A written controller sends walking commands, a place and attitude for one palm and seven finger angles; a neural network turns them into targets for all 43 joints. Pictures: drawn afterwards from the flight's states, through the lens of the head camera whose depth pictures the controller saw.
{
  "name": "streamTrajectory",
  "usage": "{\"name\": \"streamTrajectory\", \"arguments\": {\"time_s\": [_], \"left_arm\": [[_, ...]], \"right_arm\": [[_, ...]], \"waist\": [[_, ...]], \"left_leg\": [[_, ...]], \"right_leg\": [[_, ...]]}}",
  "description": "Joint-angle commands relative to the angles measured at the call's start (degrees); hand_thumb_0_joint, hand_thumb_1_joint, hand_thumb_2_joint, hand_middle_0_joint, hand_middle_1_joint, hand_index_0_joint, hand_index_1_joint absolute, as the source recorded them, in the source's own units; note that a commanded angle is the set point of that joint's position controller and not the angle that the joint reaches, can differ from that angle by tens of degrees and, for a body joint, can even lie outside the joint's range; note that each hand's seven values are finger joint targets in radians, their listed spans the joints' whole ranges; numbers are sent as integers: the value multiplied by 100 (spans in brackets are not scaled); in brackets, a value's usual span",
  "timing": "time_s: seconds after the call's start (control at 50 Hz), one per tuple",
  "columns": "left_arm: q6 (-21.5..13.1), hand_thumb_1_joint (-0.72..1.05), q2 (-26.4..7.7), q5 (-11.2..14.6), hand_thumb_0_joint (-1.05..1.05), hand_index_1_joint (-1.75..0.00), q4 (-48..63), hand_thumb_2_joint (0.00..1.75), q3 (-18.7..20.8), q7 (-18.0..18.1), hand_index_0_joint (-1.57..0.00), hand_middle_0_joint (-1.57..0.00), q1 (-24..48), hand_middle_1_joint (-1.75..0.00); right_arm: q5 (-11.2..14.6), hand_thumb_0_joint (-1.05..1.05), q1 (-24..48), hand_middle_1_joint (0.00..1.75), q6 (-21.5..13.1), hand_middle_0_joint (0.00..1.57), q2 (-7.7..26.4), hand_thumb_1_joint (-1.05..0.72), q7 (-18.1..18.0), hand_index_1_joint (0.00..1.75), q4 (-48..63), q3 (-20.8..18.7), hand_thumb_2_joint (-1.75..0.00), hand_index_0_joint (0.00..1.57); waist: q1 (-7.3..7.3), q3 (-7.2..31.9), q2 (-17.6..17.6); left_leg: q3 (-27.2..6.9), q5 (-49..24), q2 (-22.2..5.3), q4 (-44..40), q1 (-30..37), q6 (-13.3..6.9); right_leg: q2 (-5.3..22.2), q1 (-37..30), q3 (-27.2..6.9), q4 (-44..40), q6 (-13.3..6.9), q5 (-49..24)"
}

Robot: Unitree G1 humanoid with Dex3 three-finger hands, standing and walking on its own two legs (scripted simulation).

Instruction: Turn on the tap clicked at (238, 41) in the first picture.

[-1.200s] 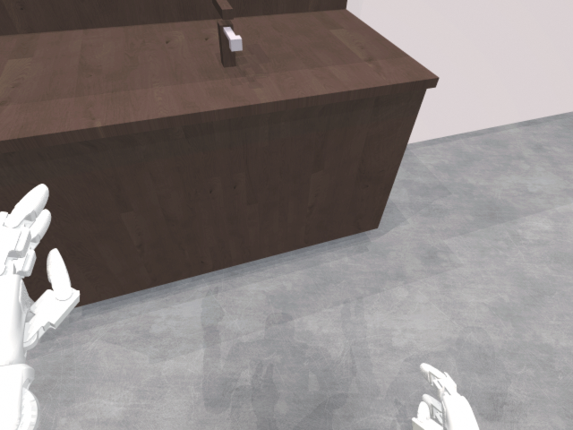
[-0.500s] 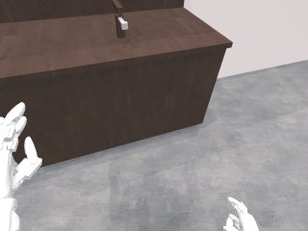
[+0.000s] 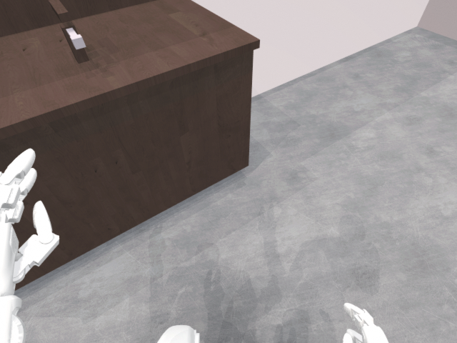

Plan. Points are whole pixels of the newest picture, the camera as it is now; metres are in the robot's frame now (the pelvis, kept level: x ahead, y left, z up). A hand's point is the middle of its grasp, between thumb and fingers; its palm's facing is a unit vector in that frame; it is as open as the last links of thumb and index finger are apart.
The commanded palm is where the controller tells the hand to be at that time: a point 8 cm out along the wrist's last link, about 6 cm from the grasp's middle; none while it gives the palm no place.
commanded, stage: walk to a spot facing it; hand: left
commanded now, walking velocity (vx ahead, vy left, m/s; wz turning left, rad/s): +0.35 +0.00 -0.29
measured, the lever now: (78, 41) +0.84 +0.47 +0.13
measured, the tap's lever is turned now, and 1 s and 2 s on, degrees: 0 0 0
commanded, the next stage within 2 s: turn to face it in 0.60 s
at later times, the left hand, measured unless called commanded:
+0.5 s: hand (94, 138) +0.39 +0.24 +0.17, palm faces +0.27 -0.90 -0.33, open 7.4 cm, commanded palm +0.34 +0.27 +0.18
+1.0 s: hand (204, 106) +0.48 +0.06 +0.18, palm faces -0.04 -0.81 -0.59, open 7.4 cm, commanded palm +0.43 +0.16 +0.18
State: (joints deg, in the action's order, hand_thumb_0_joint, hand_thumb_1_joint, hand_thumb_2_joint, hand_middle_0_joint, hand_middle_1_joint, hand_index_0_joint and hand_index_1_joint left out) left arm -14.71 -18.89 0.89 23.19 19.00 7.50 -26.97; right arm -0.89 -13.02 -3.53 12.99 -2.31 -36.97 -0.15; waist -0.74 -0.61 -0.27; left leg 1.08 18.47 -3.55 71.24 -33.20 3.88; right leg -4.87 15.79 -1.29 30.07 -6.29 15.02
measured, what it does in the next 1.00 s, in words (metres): walks ahead, turning right: left foot, then right foot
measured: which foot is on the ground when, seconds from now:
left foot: up 0.00-0.36, down 0.38-0.80, up 0.82-1.00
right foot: down 0.00-0.38, up 0.40-0.78, down 0.80-1.00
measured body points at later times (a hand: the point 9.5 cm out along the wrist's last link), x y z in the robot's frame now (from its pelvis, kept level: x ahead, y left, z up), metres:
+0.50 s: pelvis +0.12 +0.04 -0.01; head +0.13 +0.05 +0.44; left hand +0.37 +0.29 +0.19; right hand +0.27 -0.20 -0.08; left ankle +0.14 +0.15 -0.74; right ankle +0.05 -0.04 -0.65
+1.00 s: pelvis +0.18 -0.04 -0.01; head +0.24 -0.08 +0.43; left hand +0.47 +0.11 +0.21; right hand +0.22 -0.35 -0.12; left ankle +0.20 +0.10 -0.67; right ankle +0.21 -0.13 -0.74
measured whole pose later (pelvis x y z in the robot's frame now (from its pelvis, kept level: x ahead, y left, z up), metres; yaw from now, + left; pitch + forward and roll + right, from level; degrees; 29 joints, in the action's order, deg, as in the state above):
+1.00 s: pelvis +0.18 -0.04 -0.01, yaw -21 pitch +0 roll +1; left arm -13.8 -27.2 1.5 37.8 25.6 9.1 -32.0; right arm 0.7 -8.2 -2.2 14.2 -2.5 -33.6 -1.9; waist -5.1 -9.9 0.0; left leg 2.6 27.2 -4.1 65.5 -27.1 3.0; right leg 2.0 21.9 10.6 36.7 -4.9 14.6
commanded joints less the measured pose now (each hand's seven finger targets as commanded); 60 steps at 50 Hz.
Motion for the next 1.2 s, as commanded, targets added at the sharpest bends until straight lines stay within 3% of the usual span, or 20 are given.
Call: {"name": "streamTrajectory", "arguments": {"time_s": [0.0, 0.24, 0.28, 0.32, 0.34, 0.36, 0.38, 0.4, 0.48, 0.54, 0.66, 0.74, 0.76, 0.8, 0.82, 0.88, 0.98, 1.06, 1.14, 1.18], "left_arm": [[-454, 90, -1299, 68, 0, -30, 1076, 90, 1018, 189, -20, -20, 187, -30], [-342, 90, -1276, 101, 0, -30, 1598, 90, 894, 211, -20, -20, 329, -30], [-321, 90, -1273, 105, 0, -30, 1592, 90, 936, 219, -20, -20, 291, -30], [-322, 90, -1129, 123, 0, -30, 1697, 90, 811, 221, -20, -20, 522, -30], [-352, 90, -1122, 138, 0, -30, 1717, 90, 822, 207, -20, -20, 629, -30], [-405, 90, -1107, 148, 0, -30, 1802, 90, 767, 175, -20, -20, 826, -30], [-458, 90, -1091, 107, 0, -30, 1679, 90, 653, 171, -20, -20, 1039, -30], [-453, 90, -1263, 75, 0, -30, 1530, 90, 810, 185, -20, -20, 952, -30], [-409, 90, -1160, -37, 0, -30, 2141, 90, 508, 48, -20, -20, 1566, -30], [-276, 90, -935, -47, 0, -30, 1974, 90, 497, 59, -20, -20, 1094, -30], [-236, 90, -1026, -10, 0, -30, 1602, 90, 864, 10, -20, -20, 580, -30], [-182, 90, -1212, 22, 0, -30, 1850, 90, 965, 35, -20, -20, 468, -30], [-175, 90, -1343, -24, 0, -30, 2059, 90, 1024, 76, -20, -20, 442, -30], [-177, 90, -1862, 3, 0, -30, 2266, 90, 1467, 202, -20, -20, -2, -30], [-249, 90, -1997, -2, 0, -30, 2327, 90, 1701, 272, -20, -20, -123, -30], [-259, 90, -2107, 118, 0, -30, 2730, 90, 2014, 446, -20, -20, -594, -30], [-232, 90, -1663, 217, 0, -30, 2186, 90, 1985, 529, -20, -20, -1132, -30], [-79, 90, -1350, 196, 0, -30, 1595, 90, 1668, 521, -20, -20, -954, -30], [-6, 90, -1157, 151, 0, -30, 1665, 90, 1094, 461, -20, -20, -338, -30], [20, 90, -1133, 143, 0, -30, 2144, 90, 780, 415, -20, -20, 255, -30]], "right_arm": [[57, 0, 624, 30, -223, 20, 458, -90, -30, 30, 929, -241, -90, 20], [122, 0, 595, 30, -300, 20, 484, -90, 1, 30, 1245, -242, -90, 20], [118, 0, 555, 30, -310, 20, 497, -90, -18, 30, 1243, -237, -90, 20], [123, 0, 368, 30, -318, 20, 543, -90, -60, 30, 1253, -261, -90, 20], [126, 0, 304, 30, -309, 20, 643, -90, -100, 30, 1250, -292, -90, 20], [93, 0, 292, 30, -290, 20, 736, -90, -116, 30, 1239, -338, -90, 20], [89, 0, 277, 30, -339, 20, 608, -90, -106, 30, 1274, -261, -90, 20], [1, 0, 262, 30, -345, 20, 473, -90, -124, 30, 1180, -168, -90, 20], [24, 0, 439, 30, -346, 20, 542, -90, 63, 30, 1006, -202, -90, 20], [31, 0, 459, 30, -314, 20, 569, -90, 125, 30, 1186, -236, -90, 20], [48, 0, 403, 30, -306, 20, 458, -90, 210, 30, 1303, -294, -90, 20], [158, 0, 335, 30, -470, 20, 443, -90, 151, 30, 1275, -290, -90, 20], [229, 0, 359, 30, -487, 20, 423, -90, 148, 30, 1284, -297, -90, 20], [203, 0, 531, 30, -423, 20, 218, -90, 80, 30, 1468, -199, -90, 20], [128, 0, 552, 30, -468, 20, 184, -90, 42, 30, 1406, -67, -90, 20], [205, 0, 684, 30, -248, 20, 322, -90, 79, 30, 1244, -172, -90, 20], [179, 0, 662, 30, -62, 20, 294, -90, -91, 30, 1274, -231, -90, 20], [121, 0, 371, 30, -146, 20, 363, -90, -149, 30, 1222, -284, -90, 20], [74, 0, 274, 30, -219, 20, 392, -90, -205, 30, 1168, -273, -90, 20], [79, 0, 307, 30, -267, 20, 490, -90, -252, 30, 1199, -266, -90, 20]], "waist": [[85, 797, 310], [242, 689, 642], [220, 742, 395], [79, 868, 161], [-9, 1075, -352], [7, 1293, -1399], [91, 1058, -1611], [42, 800, -1342], [183, 176, -875], [114, -11, -1282], [31, 131, -1491], [96, 870, -1145], [122, 1216, -691], [81, 1844, 1073], [101, 1741, 821], [71, 2018, 528], [13, 1347, 744], [64, 1101, 952], [-24, 724, 643], [-69, 498, 28]], "left_leg": [[-141, -224, -164, -242, -1119, -33], [394, -146, -58, -3041, 219, -285], [537, -450, -4, -3746, 949, -315], [570, -1143, -74, -4581, 2650, -427], [-95, -1302, -604, -4790, 3843, -685], [-1393, -1881, -1839, -4834, 4811, -1165], [-2169, -2252, -2608, -5124, 4565, -1567], [-2159, -2704, -2679, -5200, 4374, -1735], [-59, -2655, -2208, -5164, 2999, -1186], [986, -2694, -1791, -5382, 2139, -822], [1561, -3895, -1949, -4919, 2706, -614], [1453, -4140, -1471, -3084, 2892, -516], [1408, -3588, -1105, -2330, 2570, -441], [787, 1617, 83, -263, 389, -291], [119, 1706, -91, -48, 364, -318], [-276, 1052, -179, 294, 130, -139], [122, 724, -184, -1564, 885, -73], [438, 602, -81, -2440, 1164, -172], [436, -39, -23, -3542, 1725, -291], [-126, -419, -313, -4370, 1824, -499]], "right_leg": [[1547, -1630, -1853, -1151, -371, -2146], [1484, -1342, -1859, -976, -667, -2135], [1308, -1084, -1842, -678, -500, -2156], [910, -107, -1546, 219, -128, -2036], [586, 868, -1212, 1097, 171, -1469], [133, 2068, -610, 2385, 494, 914], [144, 2531, -207, 3651, 637, 1937], [332, 2856, -223, 4455, 640, 1678], [934, 2671, 32, 4236, 791, 977], [884, 1773, 614, 3333, 900, 102], [686, 1335, 1168, 1783, 894, -230], [308, -201, 1465, 98, 733, -861], [465, -1044, 1266, -319, 664, -1884], [2383, -2683, -1070, 138, -278, -6904], [2711, -2242, -923, 58, -272, -6888], [2709, -2250, -678, -81, -266, -4747], [2423, -1006, 254, -360, -88, -3720], [2518, -669, 208, -447, -42, -2977], [2512, -56, 297, -425, 212, -1310], [2256, 260, 495, 70, 494, -205]]}}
